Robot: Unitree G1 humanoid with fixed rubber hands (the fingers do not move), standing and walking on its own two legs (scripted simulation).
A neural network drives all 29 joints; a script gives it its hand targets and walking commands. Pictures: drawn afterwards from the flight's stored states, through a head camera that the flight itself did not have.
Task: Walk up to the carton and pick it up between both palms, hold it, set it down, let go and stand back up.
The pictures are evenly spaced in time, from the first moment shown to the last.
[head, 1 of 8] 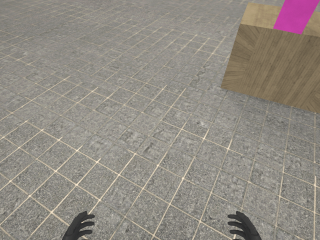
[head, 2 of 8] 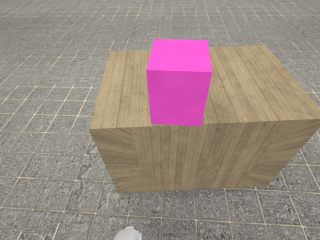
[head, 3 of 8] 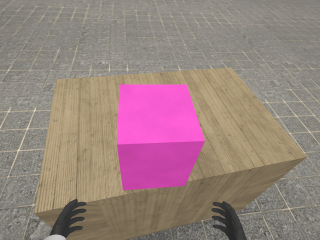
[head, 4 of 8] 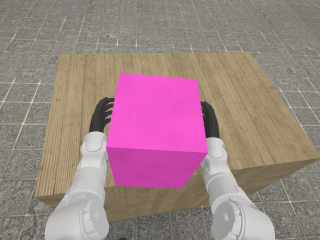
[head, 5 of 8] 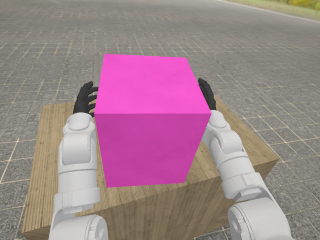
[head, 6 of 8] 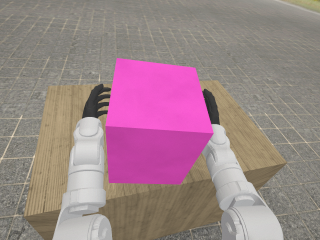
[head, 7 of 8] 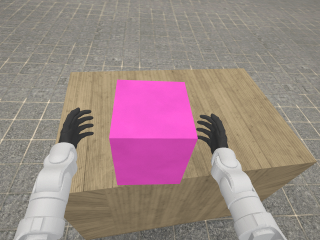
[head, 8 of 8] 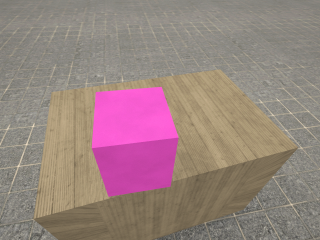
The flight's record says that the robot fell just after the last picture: no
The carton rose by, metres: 0.18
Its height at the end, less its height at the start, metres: +0.00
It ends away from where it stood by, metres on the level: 0.04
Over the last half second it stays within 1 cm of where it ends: yes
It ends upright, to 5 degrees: yes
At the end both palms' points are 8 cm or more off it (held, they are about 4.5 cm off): yes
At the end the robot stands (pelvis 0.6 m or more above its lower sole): yes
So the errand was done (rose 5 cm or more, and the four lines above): yes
